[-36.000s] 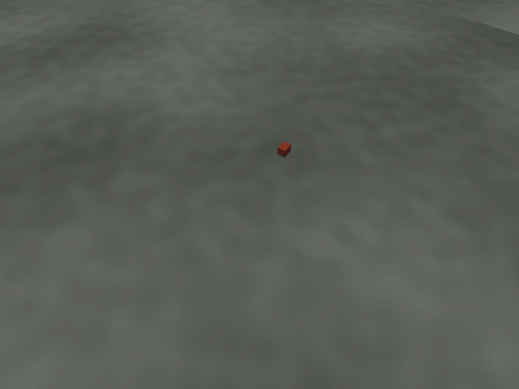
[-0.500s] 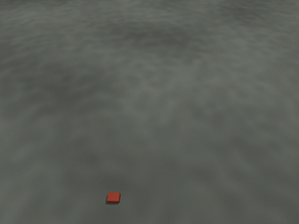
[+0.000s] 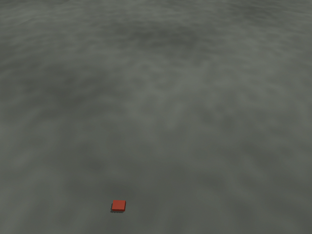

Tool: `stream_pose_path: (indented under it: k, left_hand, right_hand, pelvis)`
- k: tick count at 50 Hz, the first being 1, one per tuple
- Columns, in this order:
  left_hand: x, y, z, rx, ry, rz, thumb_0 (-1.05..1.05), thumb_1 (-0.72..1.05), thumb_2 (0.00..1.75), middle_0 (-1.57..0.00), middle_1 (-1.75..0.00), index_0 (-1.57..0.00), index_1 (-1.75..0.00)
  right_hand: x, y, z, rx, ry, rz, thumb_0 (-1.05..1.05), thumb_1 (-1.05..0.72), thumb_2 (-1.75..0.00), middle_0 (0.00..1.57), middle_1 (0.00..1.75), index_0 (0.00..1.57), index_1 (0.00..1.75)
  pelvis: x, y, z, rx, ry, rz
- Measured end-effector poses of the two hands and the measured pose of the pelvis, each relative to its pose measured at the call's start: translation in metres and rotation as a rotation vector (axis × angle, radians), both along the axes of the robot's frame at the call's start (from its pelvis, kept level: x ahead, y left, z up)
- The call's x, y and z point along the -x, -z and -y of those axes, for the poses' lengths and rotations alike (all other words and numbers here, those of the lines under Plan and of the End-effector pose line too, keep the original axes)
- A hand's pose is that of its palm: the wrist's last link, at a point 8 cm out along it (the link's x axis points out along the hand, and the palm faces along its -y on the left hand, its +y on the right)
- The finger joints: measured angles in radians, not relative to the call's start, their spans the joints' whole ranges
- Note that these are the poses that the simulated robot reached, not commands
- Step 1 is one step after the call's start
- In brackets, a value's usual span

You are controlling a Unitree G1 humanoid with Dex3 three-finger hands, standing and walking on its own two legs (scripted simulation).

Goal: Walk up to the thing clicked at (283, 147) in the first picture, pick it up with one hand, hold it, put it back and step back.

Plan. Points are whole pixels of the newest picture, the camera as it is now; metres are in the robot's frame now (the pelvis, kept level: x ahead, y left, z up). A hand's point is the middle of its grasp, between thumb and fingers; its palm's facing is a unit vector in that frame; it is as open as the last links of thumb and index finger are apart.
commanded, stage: stand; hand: left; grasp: from above
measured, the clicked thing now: (119, 205) +0.41 +0.24 -0.76
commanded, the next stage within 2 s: rise first in 0.22 s
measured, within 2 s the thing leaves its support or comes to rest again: neither
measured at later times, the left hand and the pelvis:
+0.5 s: hand out of the picture +0.13 +0.25 -0.16, palm faces +0.01 -0.94 -0.33, open 8.1 cm; pelvis -0.01 +0.00 -0.01, yaw +1 degrees
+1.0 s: hand out of the picture +0.12 +0.27 -0.23, palm faces -0.17 -0.87 -0.47, open 13.1 cm; pelvis -0.01 +0.02 -0.09, yaw +0 degrees
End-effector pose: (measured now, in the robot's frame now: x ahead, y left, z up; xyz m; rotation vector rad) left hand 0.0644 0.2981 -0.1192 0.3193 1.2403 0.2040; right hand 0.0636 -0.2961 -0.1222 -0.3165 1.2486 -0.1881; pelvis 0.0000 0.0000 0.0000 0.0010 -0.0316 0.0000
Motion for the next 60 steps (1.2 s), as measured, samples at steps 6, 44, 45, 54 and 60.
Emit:
stream_pose_path:
  k: [6, 44, 45, 54, 60]
  left_hand:
    - [-0.002, 0.000, 0.000, 0.000, 0.000, 0.005, 0.01, 0.90, 0.90, -0.20, -0.30, -0.20, -0.30]
    - [-0.062, 0.056, -0.007, -0.086, 0.167, 0.112, 0.00, -0.28, 0.82, -0.30, -0.81, -0.29, -0.83]
    - [-0.061, 0.060, -0.007, -0.093, 0.178, 0.113, 0.00, -0.30, 0.83, -0.30, -0.81, -0.29, -0.83]
    - [-0.052, 0.083, -0.008, -0.144, 0.253, 0.104, 0.00, -0.38, 0.83, -0.30, -0.83, -0.28, -0.85]
    - [-0.064, 0.117, -0.015, -0.215, 0.350, 0.102, 0.00, -0.39, 0.83, -0.28, -0.86, -0.27, -0.87]
  right_hand:
    - [-0.002, 0.000, -0.001, 0.000, 0.000, 0.004, 0.00, -0.91, -0.90, 0.20, 0.30, 0.21, 0.30]
    - [-0.050, 0.038, -0.058, -0.055, -0.034, 0.314, 0.01, -0.91, -0.90, 0.20, 0.30, 0.21, 0.30]
    - [-0.054, 0.041, -0.059, -0.052, -0.040, 0.324, 0.01, -0.91, -0.90, 0.20, 0.30, 0.21, 0.30]
    - [-0.085, 0.063, -0.075, -0.067, -0.097, 0.415, 0.01, -0.93, -0.91, 0.20, 0.30, 0.20, 0.30]
    - [-0.098, 0.093, -0.078, -0.074, -0.149, 0.465, 0.01, -0.93, -0.91, 0.20, 0.30, 0.21, 0.30]
  pelvis:
    - [-0.001, 0.000, 0.000, 0.000, 0.000, 0.000]
    - [0.013, 0.067, -0.019, 0.019, -0.008, -0.275]
    - [0.013, 0.071, -0.020, 0.021, -0.008, -0.283]
    - [0.016, 0.103, -0.024, 0.036, -0.013, -0.360]
    - [0.026, 0.137, -0.023, 0.040, -0.019, -0.434]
